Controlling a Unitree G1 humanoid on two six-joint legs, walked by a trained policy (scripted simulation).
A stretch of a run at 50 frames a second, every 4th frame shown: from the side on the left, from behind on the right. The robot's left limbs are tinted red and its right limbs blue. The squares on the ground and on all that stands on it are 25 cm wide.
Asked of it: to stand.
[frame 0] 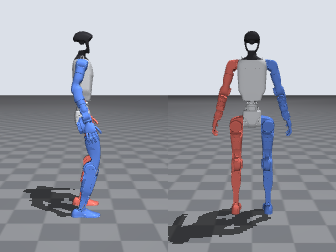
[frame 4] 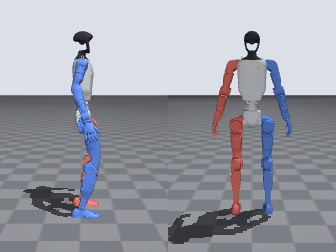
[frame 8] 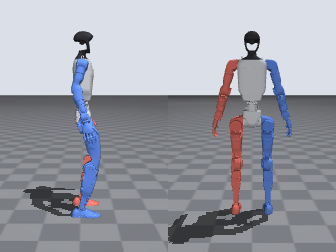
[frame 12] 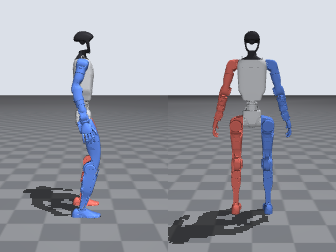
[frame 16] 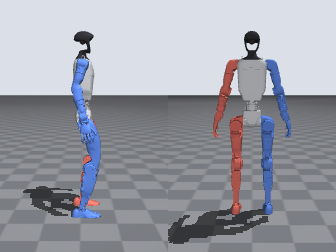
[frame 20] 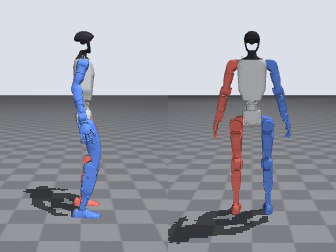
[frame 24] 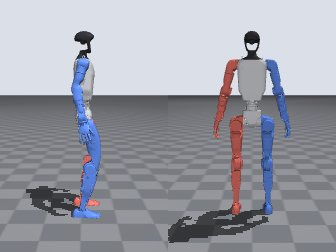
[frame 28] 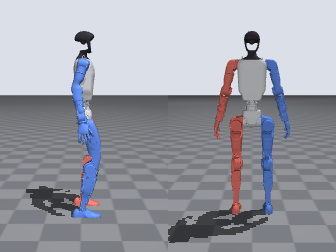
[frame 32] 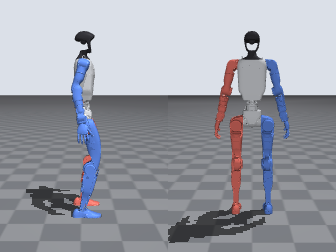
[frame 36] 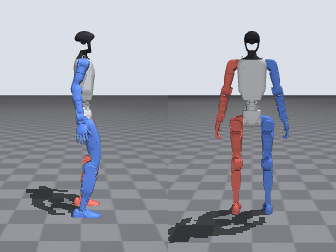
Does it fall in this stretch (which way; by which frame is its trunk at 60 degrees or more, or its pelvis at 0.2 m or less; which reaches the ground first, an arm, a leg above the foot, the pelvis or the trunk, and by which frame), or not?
no
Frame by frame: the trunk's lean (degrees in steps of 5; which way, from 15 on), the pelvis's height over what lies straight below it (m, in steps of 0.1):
0: 0, 0.8
4: 0, 0.8
8: 0, 0.8
12: 0, 0.8
16: 0, 0.8
20: 0, 0.8
24: 0, 0.8
28: 0, 0.8
32: 0, 0.8
36: 0, 0.8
